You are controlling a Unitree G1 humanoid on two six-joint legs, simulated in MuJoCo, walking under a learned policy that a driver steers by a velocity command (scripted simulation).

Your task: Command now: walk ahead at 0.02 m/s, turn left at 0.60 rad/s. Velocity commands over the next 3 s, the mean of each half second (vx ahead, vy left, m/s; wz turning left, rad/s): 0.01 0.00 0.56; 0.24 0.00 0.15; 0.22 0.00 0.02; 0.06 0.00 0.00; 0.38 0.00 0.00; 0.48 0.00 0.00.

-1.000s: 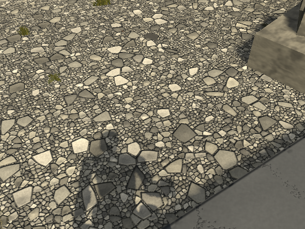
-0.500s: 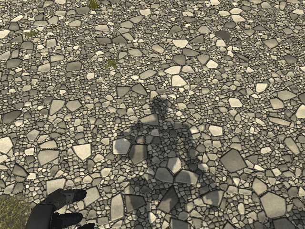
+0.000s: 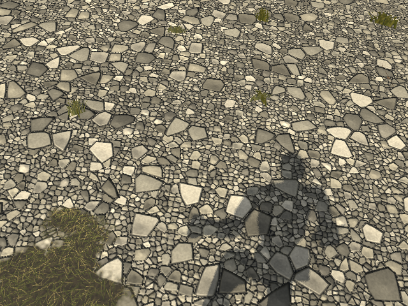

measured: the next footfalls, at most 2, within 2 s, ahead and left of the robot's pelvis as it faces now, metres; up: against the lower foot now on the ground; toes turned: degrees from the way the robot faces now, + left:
right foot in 0.36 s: +0.04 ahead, -0.12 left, +0.00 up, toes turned +16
left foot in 0.78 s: -0.06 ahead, +0.11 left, +0.00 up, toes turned +19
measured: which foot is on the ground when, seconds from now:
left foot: down 0.00-0.36, up 0.38-0.76, down 0.78-1.00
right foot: up 0.00-0.34, down 0.36-0.78, up 0.80-1.00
